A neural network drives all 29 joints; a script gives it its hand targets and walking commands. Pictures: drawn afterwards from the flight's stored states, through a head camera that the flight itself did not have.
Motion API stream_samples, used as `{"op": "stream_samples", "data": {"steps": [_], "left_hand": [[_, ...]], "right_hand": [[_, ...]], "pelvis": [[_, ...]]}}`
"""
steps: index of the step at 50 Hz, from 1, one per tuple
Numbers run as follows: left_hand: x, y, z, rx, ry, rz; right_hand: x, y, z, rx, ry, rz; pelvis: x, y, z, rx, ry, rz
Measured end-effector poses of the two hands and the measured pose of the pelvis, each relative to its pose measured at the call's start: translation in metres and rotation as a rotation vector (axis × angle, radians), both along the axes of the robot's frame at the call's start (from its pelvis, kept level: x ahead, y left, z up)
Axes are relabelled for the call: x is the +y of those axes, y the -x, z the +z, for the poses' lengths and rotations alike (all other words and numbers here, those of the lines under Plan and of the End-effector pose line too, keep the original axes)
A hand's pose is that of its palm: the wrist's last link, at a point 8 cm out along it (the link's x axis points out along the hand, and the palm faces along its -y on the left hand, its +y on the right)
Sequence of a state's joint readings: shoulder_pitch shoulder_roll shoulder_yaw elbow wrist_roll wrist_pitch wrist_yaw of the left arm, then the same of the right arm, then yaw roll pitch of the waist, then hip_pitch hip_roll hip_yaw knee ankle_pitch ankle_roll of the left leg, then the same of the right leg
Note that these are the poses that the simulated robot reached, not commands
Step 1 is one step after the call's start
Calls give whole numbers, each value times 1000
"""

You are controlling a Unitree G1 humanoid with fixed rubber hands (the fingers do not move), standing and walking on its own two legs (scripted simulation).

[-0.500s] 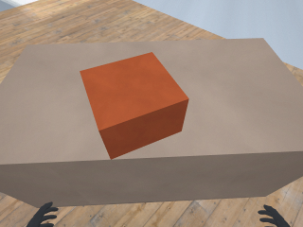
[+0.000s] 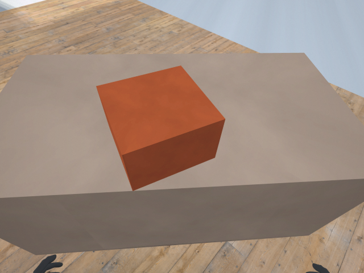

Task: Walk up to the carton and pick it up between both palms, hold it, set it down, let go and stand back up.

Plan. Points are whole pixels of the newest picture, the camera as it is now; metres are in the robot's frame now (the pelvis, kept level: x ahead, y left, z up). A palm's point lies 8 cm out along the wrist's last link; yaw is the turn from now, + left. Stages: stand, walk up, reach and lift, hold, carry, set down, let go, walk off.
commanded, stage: walk up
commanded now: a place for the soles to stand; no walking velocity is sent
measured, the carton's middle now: (158, 123) +0.53 +0.06 -0.04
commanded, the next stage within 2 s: reach and lift in 0.54 s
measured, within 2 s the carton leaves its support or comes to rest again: neither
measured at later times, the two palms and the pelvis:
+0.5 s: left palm out of the picture +0.10 +0.32 -0.10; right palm out of the picture +0.09 -0.32 -0.10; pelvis +0.00 +0.00 +0.00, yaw -1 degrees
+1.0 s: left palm (66, 235) +0.21 +0.26 -0.07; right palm (340, 248) +0.17 -0.36 -0.06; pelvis +0.02 -0.01 -0.01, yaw +2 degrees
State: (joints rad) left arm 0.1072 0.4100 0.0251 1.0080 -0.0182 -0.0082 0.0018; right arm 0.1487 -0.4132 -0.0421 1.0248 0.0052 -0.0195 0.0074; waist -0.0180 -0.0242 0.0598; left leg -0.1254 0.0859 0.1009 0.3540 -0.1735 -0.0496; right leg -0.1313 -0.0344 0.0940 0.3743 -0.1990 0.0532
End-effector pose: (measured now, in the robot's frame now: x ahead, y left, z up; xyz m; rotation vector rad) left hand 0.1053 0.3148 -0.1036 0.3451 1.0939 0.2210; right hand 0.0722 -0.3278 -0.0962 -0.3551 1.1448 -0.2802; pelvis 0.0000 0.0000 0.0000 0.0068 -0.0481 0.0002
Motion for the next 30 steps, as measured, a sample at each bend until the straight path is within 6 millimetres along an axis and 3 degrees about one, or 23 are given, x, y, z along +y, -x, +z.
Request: {"op": "stream_samples", "data": {"steps": [15, 28, 30], "left_hand": [[4, 16, -5, 49, -3, 18], [0, -2, 1, 28, -16, -4], [1, -15, 2, 42, -28, 24]], "right_hand": [[6, -14, 1, -33, -8, -3], [3, -12, -4, -23, -18, -19], [3, -19, -7, -39, -20, 27]], "pelvis": [[4, -2, 0, 6, 3, -10], [2, -6, 0, 12, 2, -20], [2, -2, -4, 16, 8, -2]]}}
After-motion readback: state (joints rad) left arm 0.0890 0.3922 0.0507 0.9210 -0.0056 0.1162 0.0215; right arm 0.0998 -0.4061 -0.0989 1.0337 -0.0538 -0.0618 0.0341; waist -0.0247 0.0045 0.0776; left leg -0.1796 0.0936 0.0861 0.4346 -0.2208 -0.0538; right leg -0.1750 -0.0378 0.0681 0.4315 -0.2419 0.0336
